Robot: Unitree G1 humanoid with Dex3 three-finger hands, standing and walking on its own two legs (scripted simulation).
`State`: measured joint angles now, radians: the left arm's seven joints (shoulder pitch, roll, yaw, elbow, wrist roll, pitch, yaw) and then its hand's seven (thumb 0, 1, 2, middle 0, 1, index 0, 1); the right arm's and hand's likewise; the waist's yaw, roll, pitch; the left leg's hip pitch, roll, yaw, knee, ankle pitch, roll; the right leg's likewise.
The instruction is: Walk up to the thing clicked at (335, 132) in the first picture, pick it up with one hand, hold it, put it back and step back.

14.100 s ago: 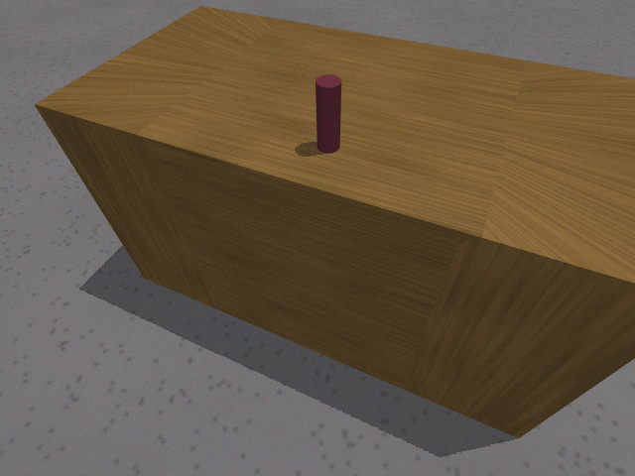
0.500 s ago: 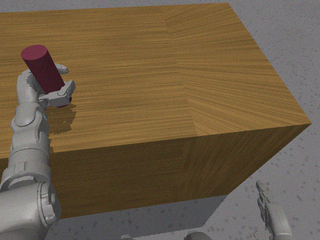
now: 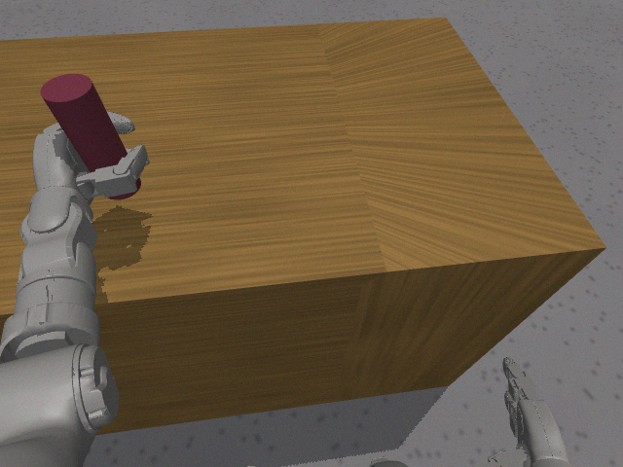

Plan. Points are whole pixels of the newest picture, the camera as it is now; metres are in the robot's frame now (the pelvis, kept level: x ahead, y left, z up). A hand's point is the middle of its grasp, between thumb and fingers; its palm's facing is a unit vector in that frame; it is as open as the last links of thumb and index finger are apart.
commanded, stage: lift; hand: left
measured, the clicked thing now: (98, 143) +0.48 +0.23 +0.17
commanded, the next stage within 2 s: hold in 1.54 s
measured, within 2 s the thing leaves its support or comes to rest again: neither
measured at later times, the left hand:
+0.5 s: hand (106, 143) +0.45 +0.20 +0.18, palm faces +0.17 -0.99 -0.02, open 6.1 cm
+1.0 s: hand (74, 133) +0.38 +0.18 +0.26, palm faces +0.16 -0.99 -0.01, open 6.2 cm
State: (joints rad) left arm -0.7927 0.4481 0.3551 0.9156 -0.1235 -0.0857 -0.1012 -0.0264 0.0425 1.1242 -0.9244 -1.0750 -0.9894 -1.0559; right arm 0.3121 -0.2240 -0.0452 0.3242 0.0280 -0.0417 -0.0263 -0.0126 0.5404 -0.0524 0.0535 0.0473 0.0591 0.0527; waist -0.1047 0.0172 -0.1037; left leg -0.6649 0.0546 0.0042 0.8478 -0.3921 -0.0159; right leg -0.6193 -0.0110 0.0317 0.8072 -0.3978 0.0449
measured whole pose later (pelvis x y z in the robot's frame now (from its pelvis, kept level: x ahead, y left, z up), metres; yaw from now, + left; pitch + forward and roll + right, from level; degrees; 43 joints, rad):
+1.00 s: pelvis +0.00 -0.01 +0.02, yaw +2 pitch +1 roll +0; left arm -0.58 0.31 0.30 0.21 -0.19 0.49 -0.06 -0.03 0.06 1.10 -0.90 -1.09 -0.97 -1.07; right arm 0.35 -0.23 -0.08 0.41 0.06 -0.14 -0.04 -0.01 0.56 -0.05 0.05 0.05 0.06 0.05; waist 0.00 0.06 -0.10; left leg -0.38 0.03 -0.01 0.67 -0.32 -0.03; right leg -0.34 -0.04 0.01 0.68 -0.36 0.03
